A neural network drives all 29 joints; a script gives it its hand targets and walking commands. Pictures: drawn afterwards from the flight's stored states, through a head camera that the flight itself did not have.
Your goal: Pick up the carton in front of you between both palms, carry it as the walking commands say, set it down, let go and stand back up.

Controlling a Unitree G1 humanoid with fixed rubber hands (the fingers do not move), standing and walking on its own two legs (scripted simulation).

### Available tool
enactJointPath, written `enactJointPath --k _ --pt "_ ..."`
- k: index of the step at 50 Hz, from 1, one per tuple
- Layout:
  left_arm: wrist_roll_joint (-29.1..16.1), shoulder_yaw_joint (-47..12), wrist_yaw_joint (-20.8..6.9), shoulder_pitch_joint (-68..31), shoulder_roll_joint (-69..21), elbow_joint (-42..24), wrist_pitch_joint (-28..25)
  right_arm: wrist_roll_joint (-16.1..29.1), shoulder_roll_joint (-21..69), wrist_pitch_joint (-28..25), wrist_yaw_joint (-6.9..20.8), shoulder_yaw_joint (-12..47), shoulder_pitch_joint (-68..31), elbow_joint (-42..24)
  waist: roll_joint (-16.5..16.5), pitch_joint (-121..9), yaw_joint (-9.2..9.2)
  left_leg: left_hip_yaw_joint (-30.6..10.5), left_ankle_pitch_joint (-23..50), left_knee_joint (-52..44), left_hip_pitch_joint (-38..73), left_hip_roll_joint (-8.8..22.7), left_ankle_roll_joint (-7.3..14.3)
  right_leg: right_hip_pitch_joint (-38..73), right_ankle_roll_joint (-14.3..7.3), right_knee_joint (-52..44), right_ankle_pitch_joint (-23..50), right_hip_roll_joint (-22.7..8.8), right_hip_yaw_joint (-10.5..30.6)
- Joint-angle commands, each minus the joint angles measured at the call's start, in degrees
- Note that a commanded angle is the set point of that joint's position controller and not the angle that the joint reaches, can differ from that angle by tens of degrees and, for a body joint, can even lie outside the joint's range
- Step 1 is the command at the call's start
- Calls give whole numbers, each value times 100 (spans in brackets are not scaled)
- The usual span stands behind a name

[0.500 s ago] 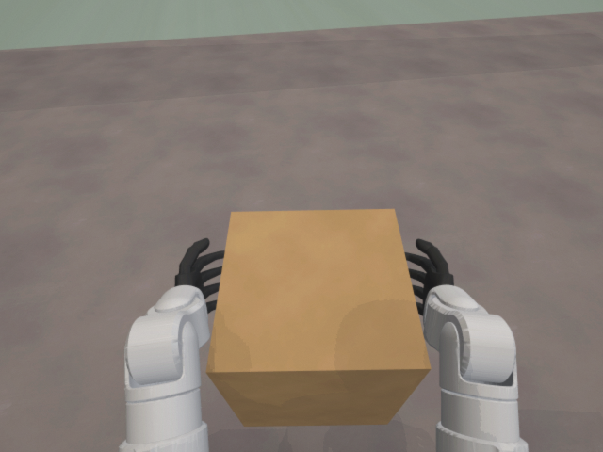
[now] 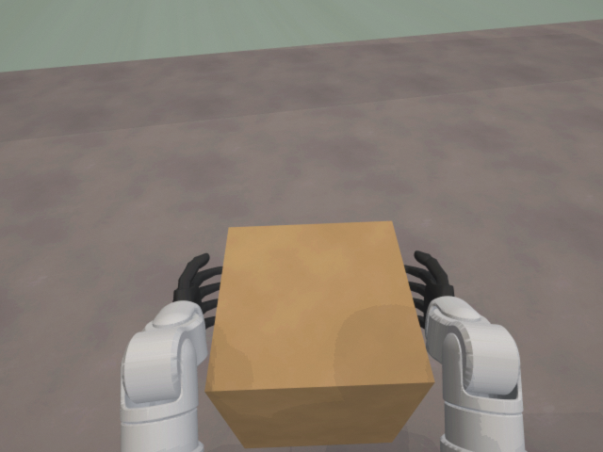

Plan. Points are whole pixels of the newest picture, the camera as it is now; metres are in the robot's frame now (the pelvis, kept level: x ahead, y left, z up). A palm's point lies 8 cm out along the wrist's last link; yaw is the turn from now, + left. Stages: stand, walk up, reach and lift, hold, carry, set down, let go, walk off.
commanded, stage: carry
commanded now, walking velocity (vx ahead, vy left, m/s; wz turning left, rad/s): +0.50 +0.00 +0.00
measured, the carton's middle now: (314, 340) +0.27 +0.00 +0.03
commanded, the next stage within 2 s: none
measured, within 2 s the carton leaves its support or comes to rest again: neither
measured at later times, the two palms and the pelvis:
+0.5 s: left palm (207, 172) +0.58 +0.18 +0.09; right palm (367, 165) +0.57 -0.12 +0.10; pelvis +0.31 +0.04 +0.01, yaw -2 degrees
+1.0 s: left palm (244, 100) +0.89 +0.14 +0.09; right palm (362, 98) +0.90 -0.16 +0.08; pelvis +0.63 -0.01 +0.01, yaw +1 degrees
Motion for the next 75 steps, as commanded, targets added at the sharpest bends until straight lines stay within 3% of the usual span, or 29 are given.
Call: enactJointPath --k 1,4,6,9,17,20,21,22,23,24,26,27,31,39,43,44,45,46,48,50,51,56,61,63,64,65,66,72,75 --pt "-2196 -3885 -1416 -2144 -4827 129 108 2283 4719 103 1518 4094 -2765 -315 -2043 -1537 203 -389 15 3694 -3721 -643 37 4185 -1030 -1713 -559 -2173 4236" --pt "-2369 -4033 -1475 -2523 -5370 -172 -1 2339 5229 -59 1558 4160 -2834 -255 -597 -1364 98 -927 651 3738 -3770 147 285 3262 -619 -1532 349 -1871 2635" --pt "-2450 -4109 -1510 -2690 -5530 -333 -70 2313 5493 -157 1532 4224 -2836 -299 -741 -1279 73 -760 1114 2891 -3312 175 239 2708 -339 -1835 -163 -1601 1886" --pt "-2510 -4145 -1539 -2544 -5403 -492 -92 2216 5485 -237 1446 4231 -2652 -409 -1005 -1076 87 -445 1415 1823 -3266 118 100 2611 -410 -2183 -443 -1456 1352" --pt "-2279 -3991 -1455 -2118 -4782 -507 109 2185 4893 -2 1409 4138 -2375 -562 -1189 -507 146 231 2413 -452 -2762 -224 168 3008 -195 -1817 811 -1181 592" --pt "-2221 -3981 -1430 -2211 -4676 -391 185 2207 4782 79 1467 4023 -2325 -373 -906 -674 18 694 2085 -972 -1359 -551 278 2669 46 -510 1352 -914 99" --pt "-2209 -3993 -1422 -2236 -4629 -356 207 2205 4745 93 1487 3959 -2273 -268 -600 -1035 -77 446 1814 -851 -123 -406 344 1963 219 477 1273 -753 -4" --pt "-2233 -4019 -1420 -2336 -4576 -404 249 2148 4651 87 1506 3888 -2242 -163 520 -1305 -179 -1621 1056 -1476 852 864 698 701 514 2046 109 -330 -43" --pt "-2280 -4093 -1421 -2550 -4667 -508 281 2117 4777 42 1529 3860 -2314 24 1782 -1492 -162 -3600 1301 -1982 1926 1871 1405 -999 628 3399 -2134 333 362" --pt "-2296 -4129 -1436 -2609 -4792 -431 255 2227 4951 8 1543 3887 -2318 -44 1378 -1433 -130 -3503 2027 -1968 1767 1915 1495 -1412 452 4141 -2360 15 1048" --pt "-2363 -4197 -1467 -2757 -5151 -480 126 2318 5347 -92 1564 3998 -2558 -235 301 -1400 -128 -2438 2921 -1759 1233 1595 1261 -1441 259 4160 -1835 -398 1320" --pt "-2373 -4231 -1464 -2756 -5312 -470 66 2370 5475 -140 1567 4054 -2691 -331 70 -1348 -86 -2006 2980 -1874 867 1482 1077 -1218 247 3750 -1506 -517 1349" --pt "-2273 -4249 -1374 -2418 -5449 -544 -89 2485 5469 -224 1593 4168 -2623 -611 407 -1231 -59 -1023 2507 -2290 563 1193 964 -938 370 2465 -900 -427 969" --pt "-2188 -4155 -1316 -2104 -4924 -667 109 2294 4848 -41 1560 4026 -2180 -617 641 -443 -106 -101 3613 -2187 689 805 769 -512 342 29 227 -96 209" --pt "-2212 -4050 -1389 -2088 -4807 -462 205 2194 4726 52 1540 4000 -2257 -476 470 -671 47 472 4518 -630 331 513 435 1256 169 -521 -99 333 -321" --pt "-2219 -3998 -1407 -2044 -4787 -365 211 2180 4674 71 1535 4003 -2297 -459 169 -1043 138 510 4118 424 -413 337 283 2471 155 -404 -452 146 -29" --pt "-2166 -3912 -1431 -2048 -4679 -251 196 2217 4690 111 1524 4048 -2413 -517 -1027 -1440 204 437 2728 2152 -1873 -154 -29 3638 -413 -892 -748 -1406 2323" --pt "-2178 -3909 -1447 -1984 -4803 -53 147 2228 4713 118 1527 4089 -2498 -538 -2230 -1586 229 -17 122 3491 -3192 -799 -139 4265 -1009 -1609 379 -2206 4057" --pt "-2314 -3987 -1492 -2205 -5210 -249 50 2262 5080 -7 1551 4163 -2627 -434 -1300 -1526 141 -805 -50 4226 -3442 -285 152 3855 -966 -1142 3018 -2055 2824" --pt "-2415 -4096 -1520 -2404 -5519 -395 -60 2318 5442 -158 1547 4260 -2697 -440 -670 -1430 93 -879 531 3146 -3089 75 196 3238 -475 -1229 3119 -1740 1787" --pt "-2432 -4122 -1535 -2417 -5591 -459 -109 2309 5561 -219 1527 4293 -2658 -479 -773 -1437 73 -718 693 2587 -2820 19 181 3076 -311 -1296 3022 -1572 1438" --pt "-2426 -4135 -1592 -1999 -5409 -651 -208 2149 5572 -396 1383 4358 -2143 -618 -1195 -1465 56 -140 1266 444 -2151 -405 69 2976 -309 -1177 3813 -1241 489" --pt "-2296 -4036 -1515 -1933 -5016 -844 -100 2251 5184 -216 1400 4344 -2289 -1009 -1067 -1271 64 170 3201 -1231 -1191 -416 31 2647 20 -582 2561 -906 130" --pt "-2185 -3967 -1467 -1868 -4819 -681 -4 2260 4897 -67 1459 4240 -2249 -912 -618 -1213 54 -241 4710 -1369 -73 204 55 1831 319 -168 1114 -761 263" --pt "-2176 -3987 -1446 -1962 -4718 -680 75 2197 4792 -12 1488 4146 -2263 -736 -5 -1387 67 -729 6686 -789 503 786 361 1423 514 34 -58 -534 395" --pt "-2187 -4028 -1435 -2062 -4642 -685 171 2153 4775 3 1516 4038 -2164 -448 472 -1547 38 -1054 6877 -630 818 1064 762 1171 594 -37 -920 -465 652" --pt "-2193 -4048 -1440 -2153 -4632 -651 232 2145 4828 3 1530 3966 -2071 -245 643 -1479 38 -1175 6418 -794 536 1071 854 1290 623 -146 -1308 -424 691" --pt "-2343 -4158 -1505 -2544 -5063 -343 166 2136 5230 -60 1526 3911 -2328 -59 151 -1596 15 -521 6749 -273 297 510 576 1850 658 -336 885 -455 616" --pt "-2373 -4150 -1486 -2585 -5185 -434 102 2211 5320 -105 1499 4009 -2547 -284 -22 -1718 8 -444 6883 -190 350 461 599 1854 674 -257 1188 -437 627"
